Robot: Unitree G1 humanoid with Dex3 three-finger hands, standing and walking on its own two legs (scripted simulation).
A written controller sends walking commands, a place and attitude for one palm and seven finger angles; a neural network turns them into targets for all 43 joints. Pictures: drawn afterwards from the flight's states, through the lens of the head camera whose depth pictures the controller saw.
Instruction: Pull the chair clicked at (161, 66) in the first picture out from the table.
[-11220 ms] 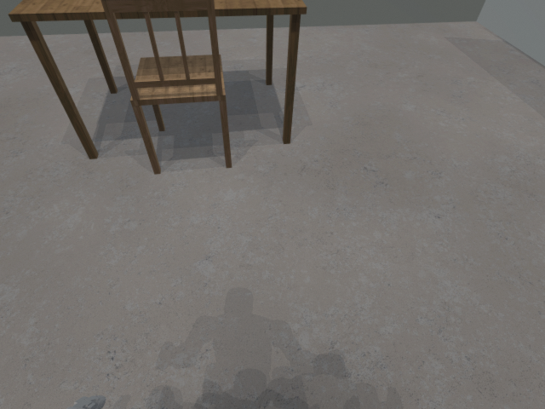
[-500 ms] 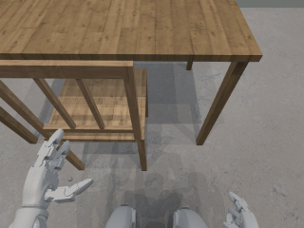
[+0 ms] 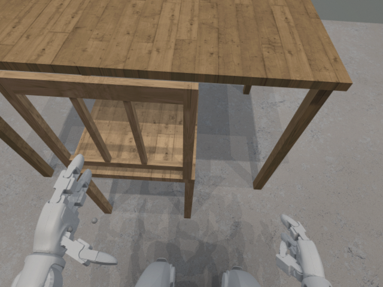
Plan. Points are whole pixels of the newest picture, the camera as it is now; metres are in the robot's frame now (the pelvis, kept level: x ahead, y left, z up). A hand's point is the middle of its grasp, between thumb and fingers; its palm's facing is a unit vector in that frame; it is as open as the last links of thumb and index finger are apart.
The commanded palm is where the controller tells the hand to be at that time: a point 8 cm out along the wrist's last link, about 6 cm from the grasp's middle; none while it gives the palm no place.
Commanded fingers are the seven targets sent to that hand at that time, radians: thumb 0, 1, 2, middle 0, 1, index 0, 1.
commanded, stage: raise the hand toward the chair's back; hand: left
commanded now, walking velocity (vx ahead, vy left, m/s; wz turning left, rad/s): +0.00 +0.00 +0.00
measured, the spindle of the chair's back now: (94, 133) +0.46 +0.29 -0.02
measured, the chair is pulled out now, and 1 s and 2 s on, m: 0.00 0.00 0.00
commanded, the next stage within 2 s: aim the fingers beside a spindle in 0.74 s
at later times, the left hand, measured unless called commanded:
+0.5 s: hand (90, 207) +0.25 +0.21 +0.05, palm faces +0.02 -1.00 -0.05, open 16.9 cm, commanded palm +0.23 +0.26 +0.05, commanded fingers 0.00 -0.50 0.30 -0.06 -0.08 -0.06 -0.08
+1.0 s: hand (100, 207) +0.25 +0.19 +0.04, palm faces +0.03 -1.00 -0.05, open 16.9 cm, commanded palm +0.23 +0.24 +0.05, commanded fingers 0.00 -0.50 0.30 -0.06 -0.08 -0.06 -0.08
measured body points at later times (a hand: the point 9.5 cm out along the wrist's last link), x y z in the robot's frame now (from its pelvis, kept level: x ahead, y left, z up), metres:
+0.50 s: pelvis +0.00 +0.00 +0.01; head +0.08 +0.02 +0.45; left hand +0.24 +0.26 +0.05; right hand +0.17 -0.24 -0.07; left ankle +0.02 +0.09 -0.65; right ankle +0.02 -0.12 -0.65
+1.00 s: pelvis +0.01 -0.01 +0.00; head +0.09 +0.00 +0.45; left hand +0.25 +0.25 +0.05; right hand +0.19 -0.25 -0.08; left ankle +0.02 +0.09 -0.65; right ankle +0.02 -0.12 -0.65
